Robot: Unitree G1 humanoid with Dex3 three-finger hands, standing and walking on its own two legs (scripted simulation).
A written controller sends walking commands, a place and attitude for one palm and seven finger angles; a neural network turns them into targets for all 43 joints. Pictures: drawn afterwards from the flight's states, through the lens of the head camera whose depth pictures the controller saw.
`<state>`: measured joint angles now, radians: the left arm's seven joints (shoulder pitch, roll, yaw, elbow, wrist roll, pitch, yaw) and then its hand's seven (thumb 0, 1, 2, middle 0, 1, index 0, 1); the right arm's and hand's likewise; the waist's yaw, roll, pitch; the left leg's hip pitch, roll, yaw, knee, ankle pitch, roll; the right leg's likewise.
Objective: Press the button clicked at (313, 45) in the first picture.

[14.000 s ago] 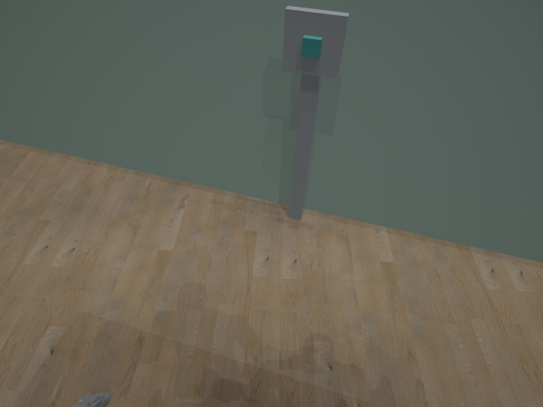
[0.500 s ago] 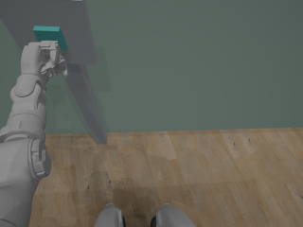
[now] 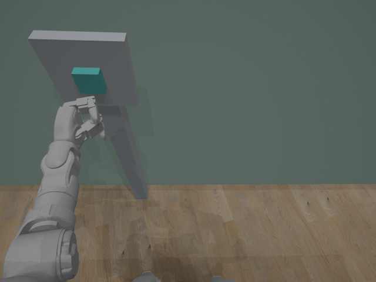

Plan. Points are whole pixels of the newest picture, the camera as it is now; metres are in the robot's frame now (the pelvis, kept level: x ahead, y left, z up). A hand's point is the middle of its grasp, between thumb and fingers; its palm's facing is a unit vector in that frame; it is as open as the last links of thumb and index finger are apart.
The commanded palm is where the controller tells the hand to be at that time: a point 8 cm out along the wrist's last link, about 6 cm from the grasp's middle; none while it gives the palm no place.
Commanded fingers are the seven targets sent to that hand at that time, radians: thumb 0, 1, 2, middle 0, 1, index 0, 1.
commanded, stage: pull the fist back off the button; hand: left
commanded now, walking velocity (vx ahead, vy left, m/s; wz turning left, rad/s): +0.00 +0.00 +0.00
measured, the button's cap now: (90, 80) +0.53 +0.20 +0.12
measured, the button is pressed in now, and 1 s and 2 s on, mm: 0 0 0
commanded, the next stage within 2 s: draw the hand back to the body in 0.34 s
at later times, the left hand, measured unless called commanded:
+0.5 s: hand (95, 141) +0.38 +0.17 +0.09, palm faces -0.01 -1.00 -0.02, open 3.1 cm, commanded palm +0.35 +0.23 +0.09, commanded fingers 0.00 0.90 0.90 -1.30 -1.50 -1.30 -1.50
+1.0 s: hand (57, 180) +0.28 +0.20 +0.14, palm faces +0.05 -0.99 -0.10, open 3.1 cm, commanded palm +0.24 +0.25 +0.15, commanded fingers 0.00 0.90 0.90 -1.30 -1.50 -1.30 -1.50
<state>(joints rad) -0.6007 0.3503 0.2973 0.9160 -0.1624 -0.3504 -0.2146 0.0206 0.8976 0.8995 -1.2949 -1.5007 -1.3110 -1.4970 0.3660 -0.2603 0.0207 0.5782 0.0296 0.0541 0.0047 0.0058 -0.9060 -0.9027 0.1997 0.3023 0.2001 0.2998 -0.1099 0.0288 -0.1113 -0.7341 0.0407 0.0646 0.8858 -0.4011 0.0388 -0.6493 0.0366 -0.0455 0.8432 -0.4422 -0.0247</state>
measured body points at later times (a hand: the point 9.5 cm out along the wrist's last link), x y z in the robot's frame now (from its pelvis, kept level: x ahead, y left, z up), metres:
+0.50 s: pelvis -0.01 -0.01 +0.01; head +0.05 -0.01 +0.45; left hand +0.38 +0.23 +0.09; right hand +0.12 -0.27 -0.10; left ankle +0.02 +0.09 -0.69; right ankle -0.02 -0.11 -0.69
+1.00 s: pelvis +0.00 -0.01 +0.03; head -0.01 -0.03 +0.48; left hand +0.27 +0.25 +0.14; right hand +0.19 -0.25 -0.05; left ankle +0.01 +0.09 -0.69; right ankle -0.02 -0.11 -0.69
